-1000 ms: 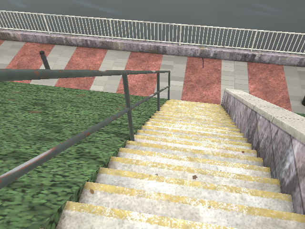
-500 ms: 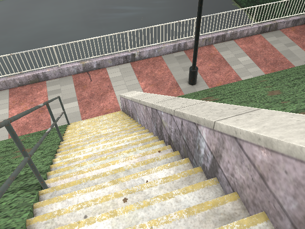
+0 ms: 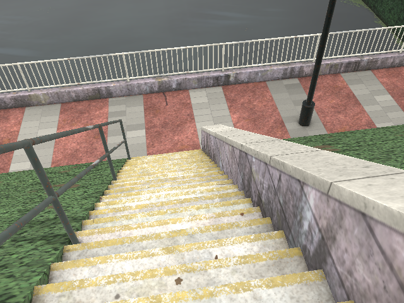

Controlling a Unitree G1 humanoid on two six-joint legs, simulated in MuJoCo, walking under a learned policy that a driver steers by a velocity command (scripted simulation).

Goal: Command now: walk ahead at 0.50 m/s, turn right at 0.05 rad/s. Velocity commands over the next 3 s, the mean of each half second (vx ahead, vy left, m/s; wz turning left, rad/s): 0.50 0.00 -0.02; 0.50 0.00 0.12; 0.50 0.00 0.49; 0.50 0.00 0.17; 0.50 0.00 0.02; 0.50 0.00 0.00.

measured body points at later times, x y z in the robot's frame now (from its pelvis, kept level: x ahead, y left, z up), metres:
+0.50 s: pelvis +0.21 +0.08 -0.17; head +0.20 +0.11 +0.28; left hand +0.27 +0.32 -0.33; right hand +0.12 -0.15 -0.31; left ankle +0.18 +0.14 -0.88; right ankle +0.36 -0.07 -0.72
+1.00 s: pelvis +0.47 +0.04 -0.35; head +0.46 +0.05 +0.10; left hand +0.40 +0.28 -0.50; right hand +0.48 -0.19 -0.50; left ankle +0.52 +0.20 -0.94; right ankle +0.47 -0.04 -1.08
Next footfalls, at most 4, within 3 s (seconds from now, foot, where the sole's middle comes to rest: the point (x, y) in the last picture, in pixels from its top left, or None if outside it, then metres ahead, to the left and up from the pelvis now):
0.26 left None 0.22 0.15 -0.92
0.84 right None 0.51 -0.04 -1.12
1.34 left None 0.71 0.23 -1.32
1.74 right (208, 280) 0.97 0.10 -1.52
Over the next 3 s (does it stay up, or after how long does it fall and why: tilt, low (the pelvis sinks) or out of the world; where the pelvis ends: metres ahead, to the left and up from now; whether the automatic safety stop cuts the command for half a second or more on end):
stays up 1.41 0.30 -1.18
